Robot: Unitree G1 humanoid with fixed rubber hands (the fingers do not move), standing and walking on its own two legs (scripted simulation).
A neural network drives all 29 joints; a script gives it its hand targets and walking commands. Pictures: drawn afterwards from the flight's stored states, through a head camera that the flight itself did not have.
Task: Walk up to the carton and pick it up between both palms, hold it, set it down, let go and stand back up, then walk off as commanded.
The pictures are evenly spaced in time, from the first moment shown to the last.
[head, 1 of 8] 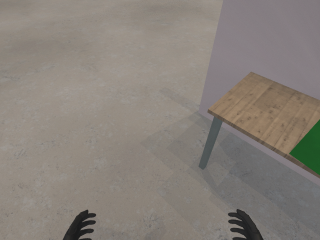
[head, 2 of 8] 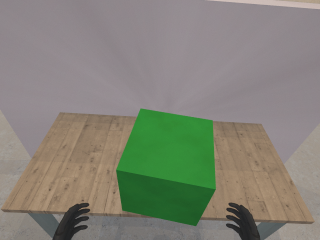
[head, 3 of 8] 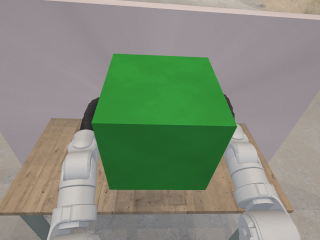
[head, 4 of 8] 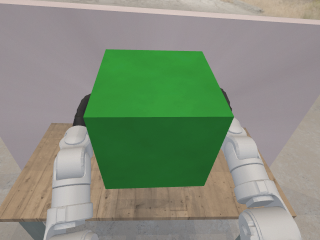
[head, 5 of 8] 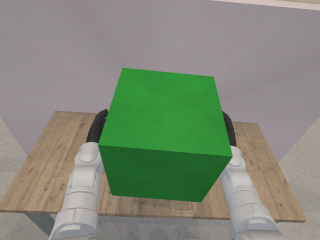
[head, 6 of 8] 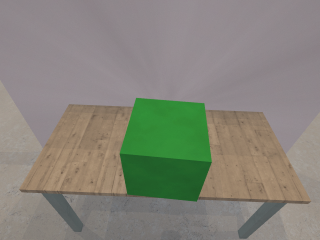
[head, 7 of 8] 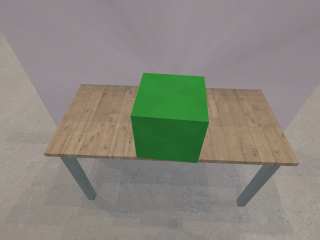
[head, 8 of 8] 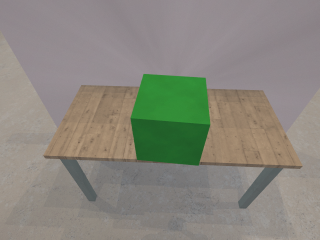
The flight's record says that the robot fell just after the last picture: no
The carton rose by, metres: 0.26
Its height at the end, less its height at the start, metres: +0.00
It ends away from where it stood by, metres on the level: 0.01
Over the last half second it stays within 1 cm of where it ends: yes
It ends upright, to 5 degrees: yes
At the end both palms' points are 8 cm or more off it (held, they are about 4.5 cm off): yes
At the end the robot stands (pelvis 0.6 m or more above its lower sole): yes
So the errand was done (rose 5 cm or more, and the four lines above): yes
